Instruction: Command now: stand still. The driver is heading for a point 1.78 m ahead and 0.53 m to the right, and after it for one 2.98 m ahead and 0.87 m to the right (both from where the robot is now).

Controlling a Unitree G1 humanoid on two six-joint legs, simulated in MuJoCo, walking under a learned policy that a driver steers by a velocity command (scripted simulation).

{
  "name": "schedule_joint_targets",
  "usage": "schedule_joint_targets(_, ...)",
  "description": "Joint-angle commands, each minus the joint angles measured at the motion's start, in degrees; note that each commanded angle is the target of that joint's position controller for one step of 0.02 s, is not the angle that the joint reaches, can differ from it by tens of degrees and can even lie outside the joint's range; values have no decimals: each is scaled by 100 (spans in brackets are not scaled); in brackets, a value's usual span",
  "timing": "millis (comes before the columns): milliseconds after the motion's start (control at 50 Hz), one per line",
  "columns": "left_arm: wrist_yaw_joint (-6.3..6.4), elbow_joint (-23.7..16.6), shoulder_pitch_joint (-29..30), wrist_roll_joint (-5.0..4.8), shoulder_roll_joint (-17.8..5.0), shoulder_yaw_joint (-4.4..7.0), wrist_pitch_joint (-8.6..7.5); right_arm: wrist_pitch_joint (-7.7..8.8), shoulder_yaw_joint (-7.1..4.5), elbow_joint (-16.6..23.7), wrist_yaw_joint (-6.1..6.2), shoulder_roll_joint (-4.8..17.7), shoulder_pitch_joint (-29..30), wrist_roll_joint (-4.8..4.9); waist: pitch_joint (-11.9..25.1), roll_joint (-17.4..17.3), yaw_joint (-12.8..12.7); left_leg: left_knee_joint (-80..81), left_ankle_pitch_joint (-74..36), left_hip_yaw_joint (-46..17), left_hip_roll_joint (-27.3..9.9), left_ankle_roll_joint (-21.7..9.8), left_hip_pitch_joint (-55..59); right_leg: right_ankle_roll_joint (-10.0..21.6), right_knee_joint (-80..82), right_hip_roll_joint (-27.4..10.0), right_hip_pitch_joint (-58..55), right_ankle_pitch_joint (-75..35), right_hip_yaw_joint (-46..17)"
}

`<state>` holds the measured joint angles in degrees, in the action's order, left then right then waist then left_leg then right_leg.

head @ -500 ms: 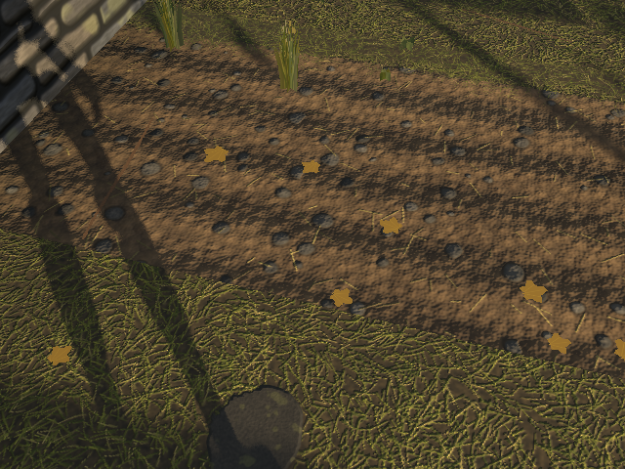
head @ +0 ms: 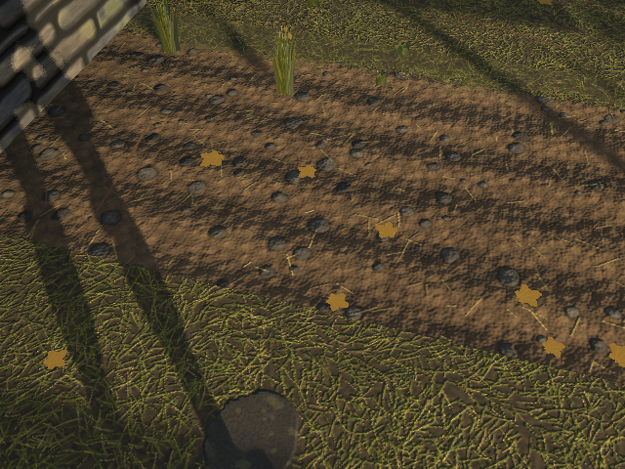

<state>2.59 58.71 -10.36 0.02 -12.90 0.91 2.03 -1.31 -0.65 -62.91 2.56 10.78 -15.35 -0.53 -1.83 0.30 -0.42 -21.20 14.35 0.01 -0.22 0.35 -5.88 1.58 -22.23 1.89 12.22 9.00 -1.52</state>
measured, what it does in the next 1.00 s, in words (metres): walks ahead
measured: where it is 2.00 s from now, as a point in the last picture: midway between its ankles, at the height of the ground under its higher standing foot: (317, 387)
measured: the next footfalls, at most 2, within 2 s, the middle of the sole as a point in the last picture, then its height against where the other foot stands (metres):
left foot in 1.34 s outside the picture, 0.16 m lower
right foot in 1.82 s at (366, 383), level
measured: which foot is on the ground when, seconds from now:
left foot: down 0.00-0.80, up 0.82-1.00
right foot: down 0.00-1.00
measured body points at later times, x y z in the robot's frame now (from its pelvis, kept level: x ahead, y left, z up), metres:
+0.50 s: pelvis +0.01 +0.00 +0.00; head +0.02 +0.00 +0.45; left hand +0.04 +0.25 -0.15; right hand -0.02 -0.23 -0.16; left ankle -0.03 +0.12 -0.74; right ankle +0.03 -0.10 -0.74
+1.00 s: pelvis +0.15 -0.01 +0.00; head +0.16 -0.02 +0.45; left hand +0.08 +0.22 -0.15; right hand +0.25 -0.28 -0.14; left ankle +0.21 +0.14 -0.68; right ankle +0.04 -0.10 -0.74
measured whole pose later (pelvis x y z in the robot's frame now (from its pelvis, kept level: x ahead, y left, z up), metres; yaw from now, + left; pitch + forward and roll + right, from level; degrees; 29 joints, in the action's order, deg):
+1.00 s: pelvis +0.15 -0.01 +0.00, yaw -1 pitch +2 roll +0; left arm 0.0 59.4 -28.7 -0.5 -10.0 0.2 -4.6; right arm 4.9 -3.8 -55.0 -1.1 14.8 -12.1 1.7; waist 1.6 -1.3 -2.3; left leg -57.8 8.3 -0.6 -4.6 -3.5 -35.5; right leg 3.5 -14.2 3.2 -1.6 17.4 0.4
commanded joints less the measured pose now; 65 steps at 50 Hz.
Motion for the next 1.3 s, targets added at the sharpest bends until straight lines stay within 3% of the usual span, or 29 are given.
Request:
schedule_joint_targets(20,25,-176,-80,0,-606,99,-43,39,-71,63,15,516,-343,0,-30,-63,-1,486,-333,-101,-99,-160,-680,241,341,-270,-471,-303,-327)
schedule_joint_targets(460,49,-41,-492,-21,-501,71,-50,72,-33,-36,30,394,-781,15,-87,-62,14,519,-467,-87,-77,-176,-692,214,282,-241,-462,-535,-310)
schedule_joint_targets(480,51,15,-590,-17,-438,56,-47,71,-15,-94,32,318,-893,14,46,-62,11,546,-20,-35,-32,-180,-637,208,326,-200,-535,-10,-276)
schedule_joint_targets(520,71,40,-622,-70,-551,107,-44,59,-53,-78,58,394,-932,52,-136,-55,32,375,1206,57,81,-278,-788,273,227,-63,-224,1534,-192)
schedule_joint_targets(580,19,-56,-540,-123,-555,158,-180,154,-80,49,58,397,-1022,86,-663,-127,120,314,2481,-267,-133,-599,-1214,445,18,-116,524,2934,-333)
schedule_joint_targets(640,-107,-173,-416,-131,-396,164,-413,328,-169,31,1,608,-1400,123,-652,-444,259,601,2489,-1037,-653,-955,-761,394,-681,-24,1025,2198,-111)
schedule_joint_targets(680,-200,-320,-194,-139,-274,147,-569,378,-303,46,-29,984,-1494,171,-743,-950,264,1194,2588,-2058,-1438,-1318,-391,291,-1573,56,1471,1309,383)
schedule_joint_targets(700,-234,-348,-229,-145,-263,139,-645,401,-320,95,-41,999,-1390,189,-847,-930,197,1214,2379,-2246,-1620,-1392,-595,341,-1682,-103,1387,1258,309)
schedule_joint_targets(720,-272,-306,-493,-193,-294,145,-709,420,-305,174,-72,937,-1161,224,-871,-866,9,1028,1971,-2116,-1566,-1339,-782,404,-1479,-160,1073,1231,270)
schedule_joint_targets(760,-298,23,-1471,-213,-333,210,-773,426,-274,349,-120,844,-650,247,-673,-664,-481,233,853,-1268,-1010,-1011,-1437,480,-664,-56,-345,968,260)
schedule_joint_targets(780,-291,243,-2333,-191,-637,324,-808,498,-233,600,-147,737,-154,270,-503,83,-842,-1149,-235,-634,-462,-735,-2325,775,-24,-517,-1389,885,-757)
schedule_joint_targets(800,-346,391,-3061,-193,-1396,522,-844,638,-133,817,-179,309,-200,236,-9,1755,-944,-3364,62,197,344,-350,-3406,1557,762,-1723,-2496,584,-2979)
schedule_joint_targets(820,-375,223,-2751,-95,-910,342,-886,766,-197,782,-227,552,-329,196,112,1332,-635,-4591,1403,-420,250,-405,-4033,1851,889,-2227,-2562,-72,-3790)
schedule_joint_targets(840,-371,60,-2319,-100,-590,239,-937,829,-241,744,-268,700,-451,313,-160,722,-359,-5274,1152,-693,-51,-535,-4282,1809,828,-2306,-2335,-662,-3215)
schedule_joint_targets(880,-419,-172,-1788,-147,-492,144,-913,794,-295,750,-274,727,-351,326,-307,-10,-78,-5115,330,-600,-448,-591,-4358,1523,1005,-1983,-2031,-1515,-2066)
schedule_joint_targets(920,-330,-151,-1794,-128,-233,24,-775,728,-376,865,-329,759,-50,277,-298,110,-31,-4148,-242,-400,-652,-552,-4034,1070,1113,-1517,-1840,-1916,-1177)
schedule_joint_targets(980,-171,-114,-2060,-42,-548,71,-631,629,-271,1139,-388,369,637,185,-383,177,-149,-3234,-839,-71,-539,-303,-3873,1052,1253,-1361,-1470,-2102,-750)
schedule_joint_targets(1000,-131,-47,-2272,46,-696,118,-657,634,-304,1074,-448,419,619,158,-213,163,-175,-3559,-1351,-70,-517,-261,-3896,1113,1030,-1447,-1524,-2115,-764)
schedule_joint_targets(1020,-103,-50,-2242,31,-730,129,-674,637,-296,1138,-472,452,704,153,-265,195,-142,-3483,-1556,-112,-556,-254,-4065,1134,1018,-1487,-1453,-2080,-740)
schedule_joint_targets(1040,-29,44,-2499,-14,-650,113,-766,714,-378,1403,-483,625,1234,268,-547,416,-268,-3000,-1778,-404,-659,-271,-4934,1015,1092,-1511,-1997,-1345,-916)
schedule_joint_targets(1060,14,84,-2571,-29,-595,106,-809,780,-368,1548,-507,683,1605,257,-727,434,-358,-2588,-2010,-403,-672,-306,-5250,956,1085,-1525,-2142,-1105,-943)
schedule_joint_targets(1080,79,10,-2319,-51,-596,100,-830,827,-334,1710,-550,672,1868,167,-968,342,-275,-1706,-2740,-315,-631,-306,-4736,837,1222,-1203,-1500,-646,-570)
schedule_joint_targets(1100,103,-36,-2230,-92,-577,91,-847,857,-298,1818,-596,566,2086,84,-980,295,-380,-1291,-3490,-116,-510,-352,-4042,748,1212,-1103,-964,-289,-382)
schedule_joint_targets(1120,102,-48,-2203,-92,-603,102,-879,876,-268,1899,-668,478,2150,51,-950,272,-407,-1128,-4122,-113,-475,-404,-3446,689,1115,-1104,-521,45,-274)
schedule_joint_targets(1160,38,-81,-2063,-127,-608,116,-912,852,-280,2003,-727,552,2087,75,-853,263,-330,-1015,-4591,-223,-409,-518,-2535,591,727,-1038,55,287,-164)
schedule_joint_targets(1200,0,-95,-2166,-190,-581,152,-824,815,-262,2147,-750,624,2197,123,-865,241,-398,-699,-4481,-299,-404,-532,-2390,503,157,-1036,-260,287,-205)
schedule_joint_targets(1240,40,-111,-2353,-169,-630,207,-647,821,-249,2178,-813,697,2410,200,-871,216,-552,-323,-3998,-357,-478,-375,-2756,414,-632,-1078,-1195,29,-446)
schedule_joint_targets(1280,41,-174,-2376,-159,-702,245,-556,916,-303,2015,-795,858,1920,116,-529,264,-428,182,-3813,-329,-469,-286,-2353,361,-1925,-916,-1824,-988,-713)
schedule_joint_targets(1300,6,-176,-2379,-120,-766,272,-517,958,-394,1716,-749,1071,1156,100,-54,281,-205,205,-3957,-305,-462,-274,-1468,360,-2994,-836,-1783,-1473,-868)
